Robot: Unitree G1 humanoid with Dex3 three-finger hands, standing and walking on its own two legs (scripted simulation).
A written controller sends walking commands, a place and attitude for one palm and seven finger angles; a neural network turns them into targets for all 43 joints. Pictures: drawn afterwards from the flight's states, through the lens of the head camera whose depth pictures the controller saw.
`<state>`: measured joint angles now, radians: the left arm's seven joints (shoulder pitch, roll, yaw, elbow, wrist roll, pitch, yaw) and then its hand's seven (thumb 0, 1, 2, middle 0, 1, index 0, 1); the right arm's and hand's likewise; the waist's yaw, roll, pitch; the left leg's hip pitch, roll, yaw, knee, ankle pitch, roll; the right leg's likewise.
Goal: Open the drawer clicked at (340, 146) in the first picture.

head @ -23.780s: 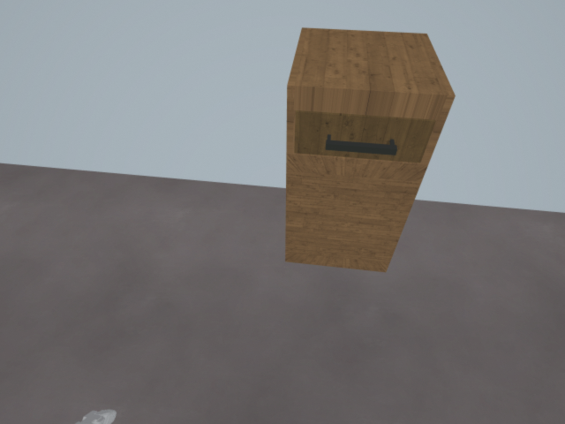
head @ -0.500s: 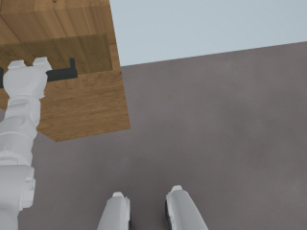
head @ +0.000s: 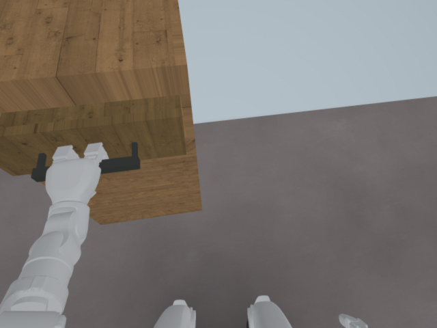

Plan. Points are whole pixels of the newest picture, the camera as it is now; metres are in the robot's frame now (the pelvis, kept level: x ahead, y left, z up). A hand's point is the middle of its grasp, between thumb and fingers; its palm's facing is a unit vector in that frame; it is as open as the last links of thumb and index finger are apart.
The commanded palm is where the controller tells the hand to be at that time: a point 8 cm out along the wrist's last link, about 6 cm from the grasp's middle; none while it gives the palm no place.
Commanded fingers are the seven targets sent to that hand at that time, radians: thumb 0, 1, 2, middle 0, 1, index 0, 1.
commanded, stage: pull the drawer open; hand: left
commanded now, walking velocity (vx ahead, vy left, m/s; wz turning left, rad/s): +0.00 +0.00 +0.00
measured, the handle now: (88, 160) +0.43 +0.28 -0.03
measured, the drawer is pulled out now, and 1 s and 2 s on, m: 0.05 0.17 0.29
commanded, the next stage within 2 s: none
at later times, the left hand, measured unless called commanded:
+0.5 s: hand (86, 212) +0.33 +0.26 -0.05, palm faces -0.05 -0.05 -1.00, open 5.5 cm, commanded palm +0.29 +0.26 +0.00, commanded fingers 0.00 0.90 0.90 -0.40 -1.35 -0.40 -1.35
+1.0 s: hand (84, 247) +0.26 +0.25 -0.05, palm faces -0.06 -0.04 -1.00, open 5.4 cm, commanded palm +0.23 +0.25 +0.00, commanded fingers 0.00 0.90 0.90 -0.40 -1.35 -0.40 -1.35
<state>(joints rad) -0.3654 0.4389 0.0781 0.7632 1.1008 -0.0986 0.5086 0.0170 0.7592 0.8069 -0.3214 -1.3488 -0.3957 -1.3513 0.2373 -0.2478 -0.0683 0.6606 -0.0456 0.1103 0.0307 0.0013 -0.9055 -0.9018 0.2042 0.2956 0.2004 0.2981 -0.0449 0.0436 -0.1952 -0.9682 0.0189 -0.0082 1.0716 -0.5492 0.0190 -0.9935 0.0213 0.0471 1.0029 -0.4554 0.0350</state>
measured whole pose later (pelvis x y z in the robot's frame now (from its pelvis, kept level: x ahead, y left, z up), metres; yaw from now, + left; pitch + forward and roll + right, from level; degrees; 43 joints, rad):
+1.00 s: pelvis -0.01 -0.02 +0.00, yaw +1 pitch +20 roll -1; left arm 0.05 0.36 0.03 0.44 1.09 -0.01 0.54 0.01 0.75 0.81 -0.32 -1.35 -0.40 -1.35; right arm 0.18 -0.24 -0.05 0.60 -0.04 0.06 0.02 0.01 -0.91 -0.90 0.20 0.30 0.20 0.30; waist -0.02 0.04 -0.19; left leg -0.87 0.02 -0.01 1.06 -0.55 0.00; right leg -0.91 0.02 0.04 1.03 -0.47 0.02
